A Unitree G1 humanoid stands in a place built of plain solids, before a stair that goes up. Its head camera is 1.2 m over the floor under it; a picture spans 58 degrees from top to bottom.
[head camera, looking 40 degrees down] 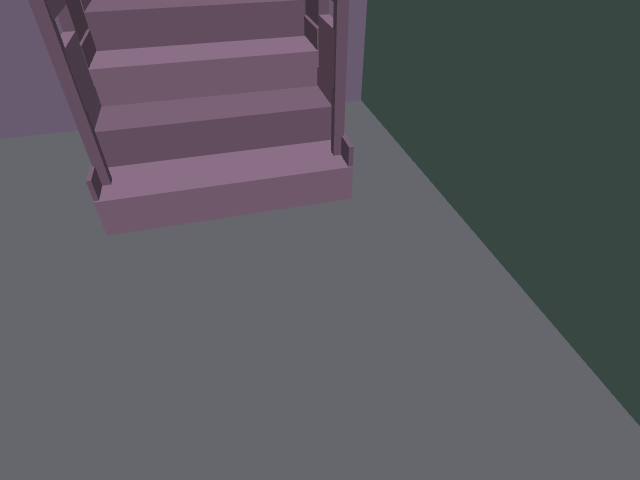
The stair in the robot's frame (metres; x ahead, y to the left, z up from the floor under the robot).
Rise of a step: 0.18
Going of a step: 0.28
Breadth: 1.12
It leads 15 degrees to the left of straight ahead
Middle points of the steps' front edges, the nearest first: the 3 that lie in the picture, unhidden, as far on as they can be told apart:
1.60 0.39 0.18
1.87 0.46 0.35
2.15 0.53 0.53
